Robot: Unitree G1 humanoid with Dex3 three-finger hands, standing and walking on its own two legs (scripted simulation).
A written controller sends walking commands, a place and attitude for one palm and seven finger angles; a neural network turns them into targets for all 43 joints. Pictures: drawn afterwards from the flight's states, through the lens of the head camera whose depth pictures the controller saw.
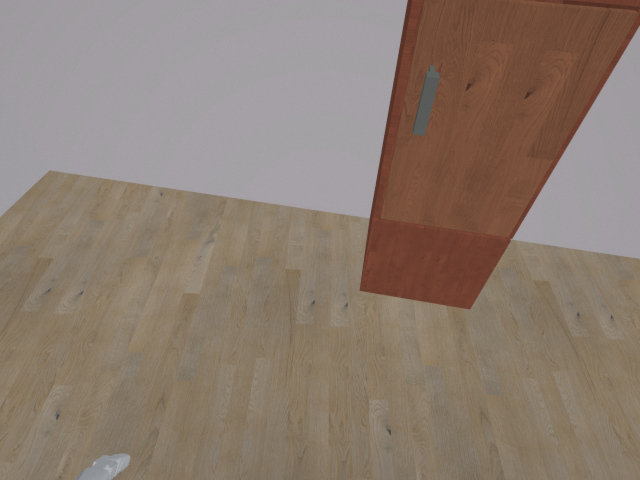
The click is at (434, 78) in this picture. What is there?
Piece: cupboard door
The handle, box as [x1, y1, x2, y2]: [413, 65, 439, 135]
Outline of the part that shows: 430,65 429,70 426,71 413,126 413,134 424,135 439,78 438,72 434,71 434,66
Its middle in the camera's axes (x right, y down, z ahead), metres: +0.23 -0.30 +0.84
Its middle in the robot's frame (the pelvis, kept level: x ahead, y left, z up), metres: +0.85 -0.19 +0.06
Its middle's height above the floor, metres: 0.83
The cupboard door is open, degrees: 0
